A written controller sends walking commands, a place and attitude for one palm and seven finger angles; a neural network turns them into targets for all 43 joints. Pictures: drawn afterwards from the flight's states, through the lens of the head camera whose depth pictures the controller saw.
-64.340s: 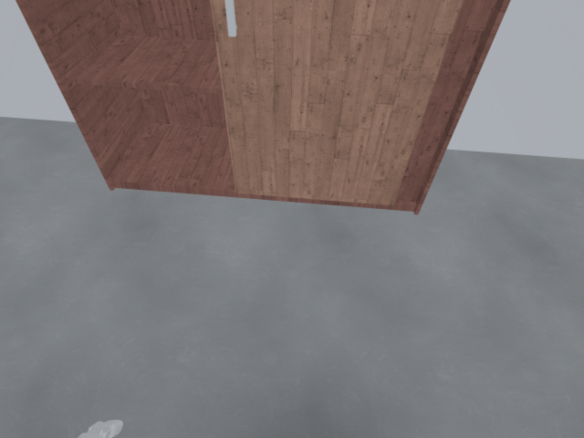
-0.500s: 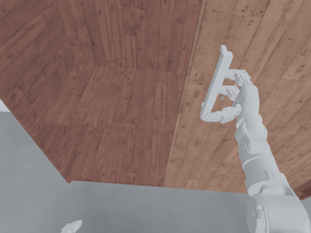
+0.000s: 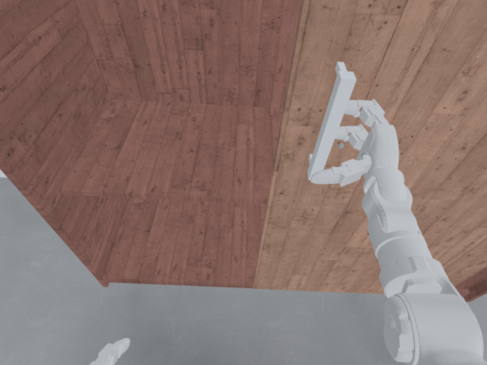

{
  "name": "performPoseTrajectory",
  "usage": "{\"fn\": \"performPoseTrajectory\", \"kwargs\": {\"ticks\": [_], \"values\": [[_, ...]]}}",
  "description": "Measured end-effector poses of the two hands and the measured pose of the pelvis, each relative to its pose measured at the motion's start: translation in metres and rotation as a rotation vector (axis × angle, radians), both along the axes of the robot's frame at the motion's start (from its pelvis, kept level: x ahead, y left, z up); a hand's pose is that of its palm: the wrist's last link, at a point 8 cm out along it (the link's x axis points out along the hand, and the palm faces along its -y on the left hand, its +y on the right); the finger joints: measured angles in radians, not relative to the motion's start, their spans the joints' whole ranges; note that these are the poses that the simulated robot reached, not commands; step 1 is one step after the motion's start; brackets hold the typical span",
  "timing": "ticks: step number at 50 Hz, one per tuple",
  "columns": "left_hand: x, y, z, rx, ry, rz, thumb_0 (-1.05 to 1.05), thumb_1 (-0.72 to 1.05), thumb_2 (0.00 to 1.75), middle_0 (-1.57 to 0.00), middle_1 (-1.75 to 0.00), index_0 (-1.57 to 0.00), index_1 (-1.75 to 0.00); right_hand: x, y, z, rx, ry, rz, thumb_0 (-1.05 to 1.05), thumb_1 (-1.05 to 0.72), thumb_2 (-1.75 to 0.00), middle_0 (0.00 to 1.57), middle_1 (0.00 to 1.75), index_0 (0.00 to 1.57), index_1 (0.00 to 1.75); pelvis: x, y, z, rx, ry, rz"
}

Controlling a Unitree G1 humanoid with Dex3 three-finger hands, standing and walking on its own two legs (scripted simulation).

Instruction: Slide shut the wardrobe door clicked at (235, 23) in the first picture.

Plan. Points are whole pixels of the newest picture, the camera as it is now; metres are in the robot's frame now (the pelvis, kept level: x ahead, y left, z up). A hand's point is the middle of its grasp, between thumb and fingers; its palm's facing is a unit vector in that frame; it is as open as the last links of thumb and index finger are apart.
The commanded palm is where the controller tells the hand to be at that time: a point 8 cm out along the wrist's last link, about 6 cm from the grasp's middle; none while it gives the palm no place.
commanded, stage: move the hooked fingers beside the handle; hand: right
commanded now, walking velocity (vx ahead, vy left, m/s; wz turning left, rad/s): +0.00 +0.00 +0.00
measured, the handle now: (325, 127) +0.48 -0.09 +0.15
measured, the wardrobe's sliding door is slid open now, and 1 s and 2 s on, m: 0.59 0.59 0.59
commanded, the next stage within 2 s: none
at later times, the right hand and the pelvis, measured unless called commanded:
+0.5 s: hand (344, 145) +0.44 -0.12 +0.15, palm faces -0.03 +1.00 -0.03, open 13.7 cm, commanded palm +0.43 -0.18 +0.14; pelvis +0.00 +0.01 +0.00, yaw +0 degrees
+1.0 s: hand (348, 145) +0.44 -0.13 +0.15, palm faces -0.06 +1.00 -0.02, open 13.5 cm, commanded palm +0.43 -0.20 +0.13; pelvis +0.00 +0.01 +0.00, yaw +1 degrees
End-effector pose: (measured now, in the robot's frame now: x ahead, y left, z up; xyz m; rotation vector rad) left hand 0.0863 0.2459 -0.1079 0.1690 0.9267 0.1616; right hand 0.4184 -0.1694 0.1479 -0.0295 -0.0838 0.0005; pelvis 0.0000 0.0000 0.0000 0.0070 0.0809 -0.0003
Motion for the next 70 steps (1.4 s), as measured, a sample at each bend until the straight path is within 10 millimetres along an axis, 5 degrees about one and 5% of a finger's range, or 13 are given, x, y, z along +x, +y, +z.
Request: {"fn": "performPoseTrajectory", "kwargs": {"ticks": [70], "values": [[-0.025,0.014,0.008,0.031,0.007,0.095,0.01,0.9,0.9,-0.2,-0.3,-0.2,-0.3,0.007,-0.017,0.001,0.018,0.009,0.079,-0.02,0.5,-0.3,0.58,1.22,0.42,1.22,-0.003,0.003,0.0,0.001,0.015,0.043]]}}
